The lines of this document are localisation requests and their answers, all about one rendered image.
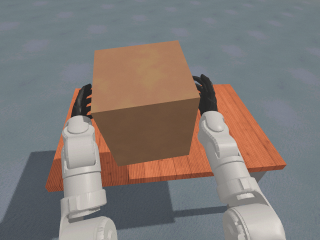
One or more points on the table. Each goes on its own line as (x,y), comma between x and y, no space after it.
(256,149)

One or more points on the right robot hand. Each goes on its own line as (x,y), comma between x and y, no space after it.
(208,101)

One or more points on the right robot upper arm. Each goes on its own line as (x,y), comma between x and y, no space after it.
(255,221)

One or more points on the carton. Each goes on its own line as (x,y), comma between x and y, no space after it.
(144,101)

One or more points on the robot right forearm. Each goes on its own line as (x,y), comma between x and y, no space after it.
(235,186)

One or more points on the left robot upper arm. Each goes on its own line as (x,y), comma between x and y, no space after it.
(98,228)

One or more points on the left robot hand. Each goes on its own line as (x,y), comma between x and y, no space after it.
(80,107)

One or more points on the robot left forearm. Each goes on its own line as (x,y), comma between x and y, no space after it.
(81,167)

